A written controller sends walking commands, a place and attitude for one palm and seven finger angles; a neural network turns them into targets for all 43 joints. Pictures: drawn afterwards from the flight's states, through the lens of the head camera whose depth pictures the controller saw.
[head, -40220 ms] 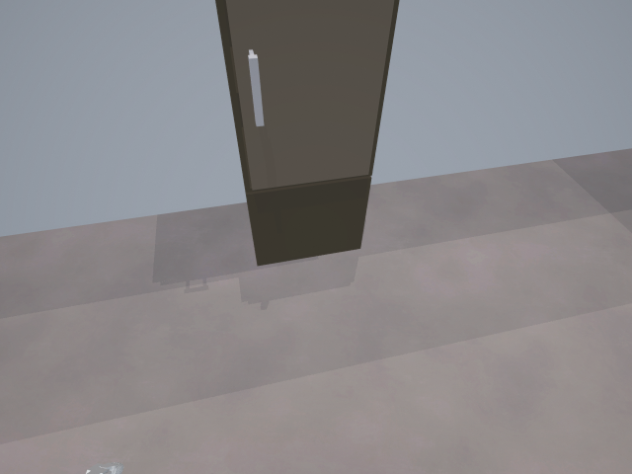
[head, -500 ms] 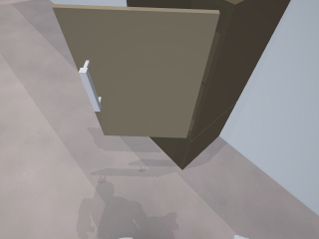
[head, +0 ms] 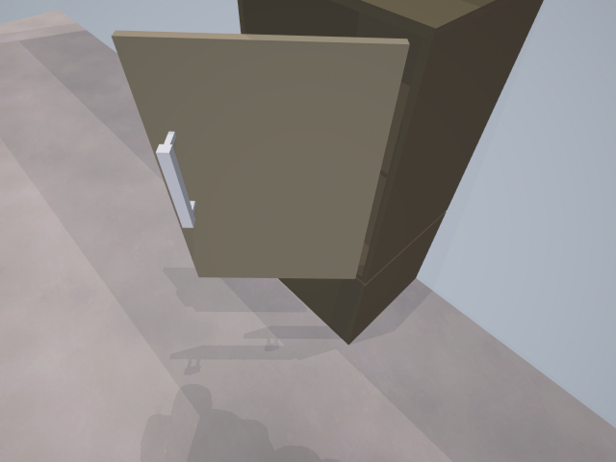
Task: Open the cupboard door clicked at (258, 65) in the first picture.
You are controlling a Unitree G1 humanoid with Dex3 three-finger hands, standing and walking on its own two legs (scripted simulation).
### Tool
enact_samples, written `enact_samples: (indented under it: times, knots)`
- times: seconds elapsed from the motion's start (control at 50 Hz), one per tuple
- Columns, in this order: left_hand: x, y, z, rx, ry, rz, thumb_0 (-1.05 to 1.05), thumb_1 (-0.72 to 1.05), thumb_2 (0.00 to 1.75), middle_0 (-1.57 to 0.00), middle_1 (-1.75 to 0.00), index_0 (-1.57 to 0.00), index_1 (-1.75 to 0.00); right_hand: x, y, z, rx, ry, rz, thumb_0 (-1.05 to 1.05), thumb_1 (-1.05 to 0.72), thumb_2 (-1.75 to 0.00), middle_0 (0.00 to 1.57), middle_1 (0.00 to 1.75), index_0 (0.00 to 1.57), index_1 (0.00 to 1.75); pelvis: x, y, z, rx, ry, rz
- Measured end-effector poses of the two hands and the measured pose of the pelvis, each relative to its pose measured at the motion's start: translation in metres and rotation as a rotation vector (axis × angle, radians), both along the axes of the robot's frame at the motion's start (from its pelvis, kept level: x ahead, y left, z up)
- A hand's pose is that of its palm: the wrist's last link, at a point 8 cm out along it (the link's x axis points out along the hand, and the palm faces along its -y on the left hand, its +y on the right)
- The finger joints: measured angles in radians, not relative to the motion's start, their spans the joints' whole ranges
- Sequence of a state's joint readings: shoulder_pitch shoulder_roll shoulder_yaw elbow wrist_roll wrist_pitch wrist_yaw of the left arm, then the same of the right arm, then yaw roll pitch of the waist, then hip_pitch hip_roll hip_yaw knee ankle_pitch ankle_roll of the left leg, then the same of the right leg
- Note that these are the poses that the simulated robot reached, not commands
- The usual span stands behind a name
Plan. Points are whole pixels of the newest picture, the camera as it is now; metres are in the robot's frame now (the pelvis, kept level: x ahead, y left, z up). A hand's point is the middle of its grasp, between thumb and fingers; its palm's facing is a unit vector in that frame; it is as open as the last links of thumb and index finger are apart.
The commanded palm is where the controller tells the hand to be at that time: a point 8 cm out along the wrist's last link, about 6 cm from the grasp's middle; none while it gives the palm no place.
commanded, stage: come to a stop and stand still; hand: left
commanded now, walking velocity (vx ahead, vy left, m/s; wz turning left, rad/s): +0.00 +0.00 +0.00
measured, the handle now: (180, 182) +0.55 +0.26 +0.01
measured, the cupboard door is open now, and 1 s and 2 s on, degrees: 46 46 46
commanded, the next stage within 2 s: look again from close up in 1.28 s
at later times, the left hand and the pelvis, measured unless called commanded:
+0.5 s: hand out of the picture +0.05 +0.20 -0.16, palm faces -0.03 -0.96 -0.26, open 7.4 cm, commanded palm none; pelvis +0.01 +0.00 +0.01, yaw -1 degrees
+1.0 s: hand out of the picture +0.08 +0.18 -0.15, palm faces -0.03 -0.96 -0.29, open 7.4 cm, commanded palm none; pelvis +0.02 -0.04 +0.01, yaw -1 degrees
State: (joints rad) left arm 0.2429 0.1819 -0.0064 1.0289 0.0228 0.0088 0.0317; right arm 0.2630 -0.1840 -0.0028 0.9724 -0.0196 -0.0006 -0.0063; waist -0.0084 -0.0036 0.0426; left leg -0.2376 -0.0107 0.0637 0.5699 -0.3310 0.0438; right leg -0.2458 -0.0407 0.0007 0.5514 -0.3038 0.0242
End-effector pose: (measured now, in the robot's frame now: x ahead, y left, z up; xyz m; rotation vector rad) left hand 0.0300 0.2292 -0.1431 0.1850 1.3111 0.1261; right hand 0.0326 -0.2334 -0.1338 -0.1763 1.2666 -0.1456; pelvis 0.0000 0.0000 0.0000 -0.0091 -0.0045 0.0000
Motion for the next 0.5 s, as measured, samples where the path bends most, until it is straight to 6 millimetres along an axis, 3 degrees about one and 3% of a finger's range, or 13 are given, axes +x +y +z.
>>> enact_samples:
  times: [0.22, 0.5]
  knots:
    - [-0.002, 0.029, 0.014, 0.062, 0.026, -0.006, 0.01, 0.91, 0.89, -0.2, -0.3, -0.2, -0.3, -0.019, 0.016, -0.007, 0.033, 0.059, -0.007, 0.0, -0.92, -0.9, 0.2, 0.3, 0.2, 0.3, 0.002, 0.009, 0.004, 0.016, -0.002, -0.018]
    - [0.019, 0.017, 0.016, 0.06, 0.004, -0.02, 0.01, 0.91, 0.89, -0.2, -0.3, -0.2, -0.3, 0.007, -0.017, -0.001, -0.016, 0.029, -0.002, 0.0, -0.91, -0.9, 0.2, 0.3, 0.2, 0.3, 0.009, -0.004, 0.007, 0.022, -0.01, -0.023]
